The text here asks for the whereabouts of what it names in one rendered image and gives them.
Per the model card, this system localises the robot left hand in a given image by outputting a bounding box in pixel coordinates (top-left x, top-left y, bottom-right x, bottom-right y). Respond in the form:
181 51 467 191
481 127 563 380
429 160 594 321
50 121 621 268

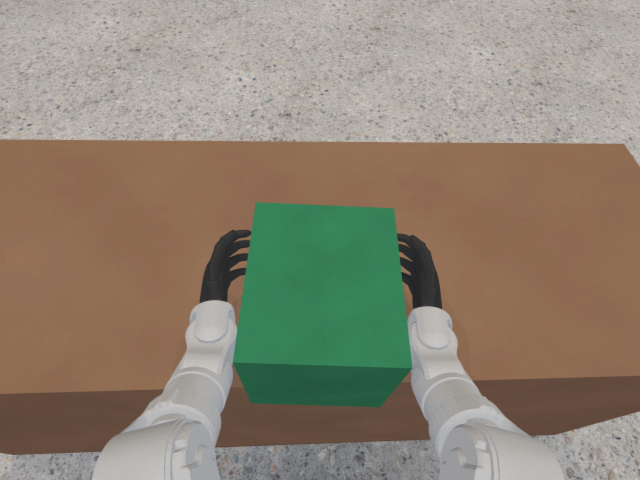
200 230 251 303

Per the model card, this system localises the right robot upper arm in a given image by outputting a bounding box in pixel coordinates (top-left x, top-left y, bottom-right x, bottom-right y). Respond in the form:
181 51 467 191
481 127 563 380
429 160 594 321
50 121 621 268
438 422 564 480

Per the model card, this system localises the robot right hand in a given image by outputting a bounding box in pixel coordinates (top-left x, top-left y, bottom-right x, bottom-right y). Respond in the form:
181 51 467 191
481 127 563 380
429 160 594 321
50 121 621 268
397 233 442 309

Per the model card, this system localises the carton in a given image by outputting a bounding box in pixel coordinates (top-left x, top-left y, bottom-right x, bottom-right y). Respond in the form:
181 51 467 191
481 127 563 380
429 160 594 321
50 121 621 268
233 202 412 407

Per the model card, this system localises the right robot forearm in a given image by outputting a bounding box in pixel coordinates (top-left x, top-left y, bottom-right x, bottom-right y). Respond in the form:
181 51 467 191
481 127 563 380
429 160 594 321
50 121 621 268
407 306 564 478

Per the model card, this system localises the left robot upper arm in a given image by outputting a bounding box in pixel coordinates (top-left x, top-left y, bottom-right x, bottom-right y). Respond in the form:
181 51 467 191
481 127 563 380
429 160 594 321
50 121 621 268
93 418 220 480

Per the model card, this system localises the pedestal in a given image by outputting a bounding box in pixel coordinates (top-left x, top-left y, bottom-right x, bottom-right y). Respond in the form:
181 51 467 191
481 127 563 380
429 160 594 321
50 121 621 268
0 139 640 455

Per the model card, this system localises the left robot forearm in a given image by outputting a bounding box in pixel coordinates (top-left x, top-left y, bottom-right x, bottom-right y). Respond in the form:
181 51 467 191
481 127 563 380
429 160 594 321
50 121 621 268
92 300 237 480

